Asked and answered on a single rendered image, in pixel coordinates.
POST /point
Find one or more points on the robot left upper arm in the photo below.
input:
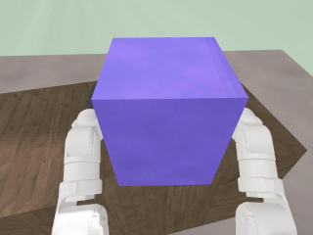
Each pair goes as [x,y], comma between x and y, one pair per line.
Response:
[82,220]

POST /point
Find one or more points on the robot right forearm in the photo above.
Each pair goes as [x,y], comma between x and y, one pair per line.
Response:
[257,166]

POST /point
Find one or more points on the robot left forearm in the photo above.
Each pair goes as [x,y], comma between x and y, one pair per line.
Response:
[81,162]

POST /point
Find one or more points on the robot left hand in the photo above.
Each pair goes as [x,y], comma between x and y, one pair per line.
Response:
[89,104]

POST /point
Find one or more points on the robot right upper arm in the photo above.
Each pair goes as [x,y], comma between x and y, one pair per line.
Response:
[253,218]

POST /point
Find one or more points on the pedestal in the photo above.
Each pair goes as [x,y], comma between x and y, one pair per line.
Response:
[34,125]

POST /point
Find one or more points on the carton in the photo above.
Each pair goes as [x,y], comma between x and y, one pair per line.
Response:
[167,108]

